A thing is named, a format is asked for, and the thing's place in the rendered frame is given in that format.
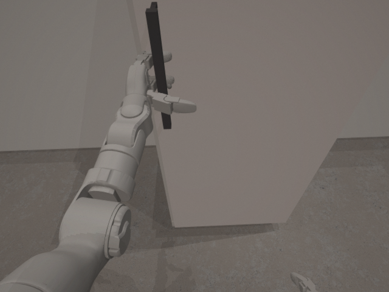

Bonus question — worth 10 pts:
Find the robot left upper arm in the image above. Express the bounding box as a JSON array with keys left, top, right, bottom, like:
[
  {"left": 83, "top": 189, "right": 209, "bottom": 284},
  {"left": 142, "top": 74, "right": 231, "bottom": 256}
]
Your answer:
[{"left": 0, "top": 197, "right": 131, "bottom": 292}]

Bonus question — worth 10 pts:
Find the handle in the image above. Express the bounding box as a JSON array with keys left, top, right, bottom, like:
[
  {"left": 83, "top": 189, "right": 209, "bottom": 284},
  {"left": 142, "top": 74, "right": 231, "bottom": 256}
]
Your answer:
[{"left": 145, "top": 2, "right": 171, "bottom": 129}]

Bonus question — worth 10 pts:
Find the left robot forearm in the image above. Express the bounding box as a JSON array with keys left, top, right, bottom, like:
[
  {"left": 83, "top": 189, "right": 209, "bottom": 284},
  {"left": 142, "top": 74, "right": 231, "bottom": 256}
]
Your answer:
[{"left": 59, "top": 94, "right": 153, "bottom": 243}]

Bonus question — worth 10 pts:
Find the robot right hand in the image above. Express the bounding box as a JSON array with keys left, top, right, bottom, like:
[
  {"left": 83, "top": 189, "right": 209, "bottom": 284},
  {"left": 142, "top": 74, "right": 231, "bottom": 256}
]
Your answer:
[{"left": 291, "top": 272, "right": 318, "bottom": 292}]

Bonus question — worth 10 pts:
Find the fridge door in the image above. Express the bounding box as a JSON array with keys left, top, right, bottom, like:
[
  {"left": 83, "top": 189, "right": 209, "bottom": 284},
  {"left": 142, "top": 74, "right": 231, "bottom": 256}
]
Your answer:
[{"left": 133, "top": 0, "right": 389, "bottom": 228}]

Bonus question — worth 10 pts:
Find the robot left hand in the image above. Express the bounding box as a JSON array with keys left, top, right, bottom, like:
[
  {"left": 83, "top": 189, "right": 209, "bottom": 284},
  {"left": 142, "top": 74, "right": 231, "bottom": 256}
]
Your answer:
[{"left": 125, "top": 50, "right": 196, "bottom": 115}]

